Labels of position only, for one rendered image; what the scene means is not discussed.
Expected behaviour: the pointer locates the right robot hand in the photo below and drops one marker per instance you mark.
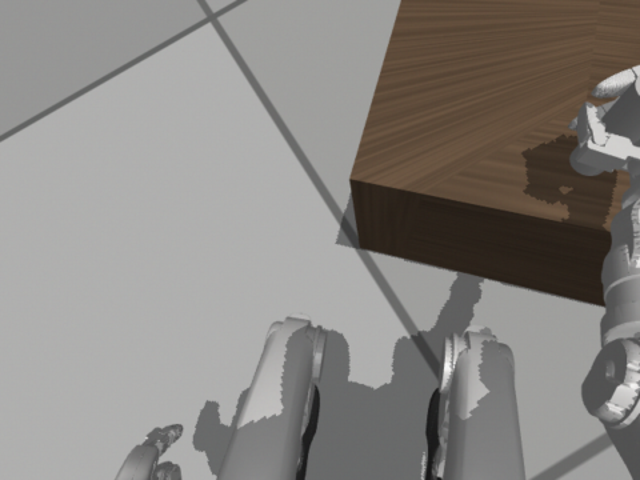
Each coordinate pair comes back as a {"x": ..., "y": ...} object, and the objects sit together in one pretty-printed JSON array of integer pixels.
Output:
[{"x": 600, "y": 149}]

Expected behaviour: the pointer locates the left robot hand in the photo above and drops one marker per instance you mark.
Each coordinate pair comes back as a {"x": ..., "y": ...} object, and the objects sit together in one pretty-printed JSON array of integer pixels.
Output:
[{"x": 141, "y": 463}]

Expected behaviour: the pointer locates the left robot foot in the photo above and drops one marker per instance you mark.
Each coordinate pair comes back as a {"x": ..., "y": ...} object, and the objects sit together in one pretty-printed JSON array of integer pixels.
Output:
[{"x": 308, "y": 436}]

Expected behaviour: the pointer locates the can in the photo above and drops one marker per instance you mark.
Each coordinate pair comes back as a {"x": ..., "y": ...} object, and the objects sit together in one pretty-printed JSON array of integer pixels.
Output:
[{"x": 622, "y": 119}]

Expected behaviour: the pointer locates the right robot arm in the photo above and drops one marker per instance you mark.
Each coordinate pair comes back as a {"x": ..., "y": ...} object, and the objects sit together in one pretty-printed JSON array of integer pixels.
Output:
[{"x": 611, "y": 390}]

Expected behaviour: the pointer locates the right robot foot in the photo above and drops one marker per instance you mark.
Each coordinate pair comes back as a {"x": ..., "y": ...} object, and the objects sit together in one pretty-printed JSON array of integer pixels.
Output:
[{"x": 432, "y": 435}]

